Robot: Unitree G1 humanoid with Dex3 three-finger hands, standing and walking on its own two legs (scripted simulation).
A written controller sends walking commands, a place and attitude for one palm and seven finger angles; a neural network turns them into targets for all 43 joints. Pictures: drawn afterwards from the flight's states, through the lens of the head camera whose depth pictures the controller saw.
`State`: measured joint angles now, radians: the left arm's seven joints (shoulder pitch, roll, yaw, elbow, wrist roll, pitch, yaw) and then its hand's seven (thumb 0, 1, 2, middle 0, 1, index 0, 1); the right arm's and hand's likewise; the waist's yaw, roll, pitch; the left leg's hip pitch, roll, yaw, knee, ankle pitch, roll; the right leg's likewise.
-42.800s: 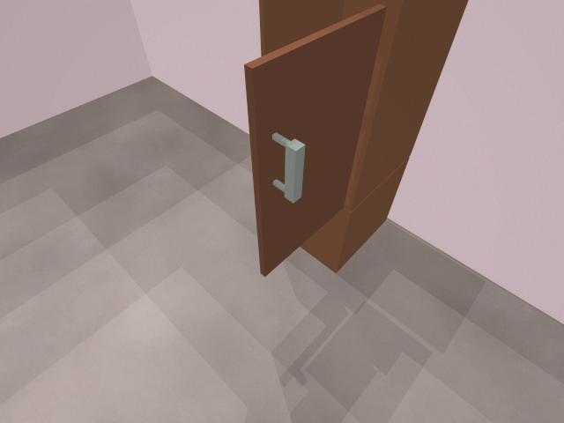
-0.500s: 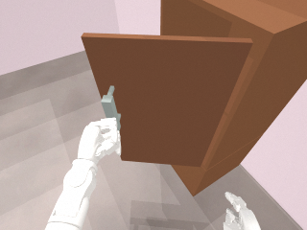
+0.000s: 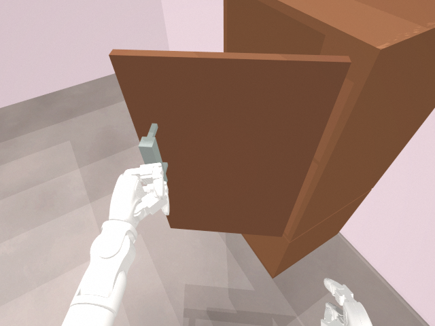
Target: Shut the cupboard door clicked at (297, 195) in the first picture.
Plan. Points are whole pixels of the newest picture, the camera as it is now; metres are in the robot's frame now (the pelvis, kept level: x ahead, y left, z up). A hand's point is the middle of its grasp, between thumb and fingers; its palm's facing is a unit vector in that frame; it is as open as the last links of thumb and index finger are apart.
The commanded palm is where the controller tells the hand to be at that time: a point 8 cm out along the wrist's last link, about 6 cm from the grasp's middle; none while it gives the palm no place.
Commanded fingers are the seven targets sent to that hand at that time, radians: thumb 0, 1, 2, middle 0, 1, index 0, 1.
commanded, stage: push the door shut along its arc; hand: left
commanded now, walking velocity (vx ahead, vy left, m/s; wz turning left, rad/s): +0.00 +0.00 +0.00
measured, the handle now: (157, 157) +0.42 +0.15 +0.07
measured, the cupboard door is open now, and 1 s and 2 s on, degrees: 54 37 22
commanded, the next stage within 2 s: pull the fist back off the door in 1.94 s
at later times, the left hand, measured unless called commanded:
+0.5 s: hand (167, 175) +0.37 +0.11 +0.08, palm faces -0.16 -0.99 -0.03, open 3.1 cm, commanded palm +0.37 +0.15 +0.08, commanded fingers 0.00 0.90 0.90 -1.30 -1.50 -1.30 -1.50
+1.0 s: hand (194, 153) +0.43 +0.07 +0.08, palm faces -0.34 -0.94 -0.03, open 3.1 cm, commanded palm +0.43 +0.12 +0.08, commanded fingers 0.00 0.90 0.90 -1.30 -1.50 -1.30 -1.50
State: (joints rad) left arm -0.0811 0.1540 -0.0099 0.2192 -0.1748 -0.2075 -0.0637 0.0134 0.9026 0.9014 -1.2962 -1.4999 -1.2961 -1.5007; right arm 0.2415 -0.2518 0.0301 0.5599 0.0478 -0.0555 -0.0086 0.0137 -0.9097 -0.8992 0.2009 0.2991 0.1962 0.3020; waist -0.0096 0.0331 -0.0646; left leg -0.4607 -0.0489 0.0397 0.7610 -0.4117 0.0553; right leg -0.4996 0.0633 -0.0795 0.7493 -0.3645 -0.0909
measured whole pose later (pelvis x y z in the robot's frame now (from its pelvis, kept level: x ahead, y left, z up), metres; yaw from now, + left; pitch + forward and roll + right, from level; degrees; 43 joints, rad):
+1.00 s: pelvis -0.02 +0.03 -0.01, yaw +0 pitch +12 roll -1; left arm -0.80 0.19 0.02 1.03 -0.16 -0.35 -0.21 0.01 0.90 0.90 -1.30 -1.50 -1.30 -1.50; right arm 0.35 -0.28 0.02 0.67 0.04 -0.03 0.01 0.01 -0.91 -0.90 0.20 0.30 0.20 0.30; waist -0.11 0.03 -0.07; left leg -0.65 -0.07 0.07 0.84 -0.41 0.10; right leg -0.69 0.03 -0.06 0.83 -0.36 -0.05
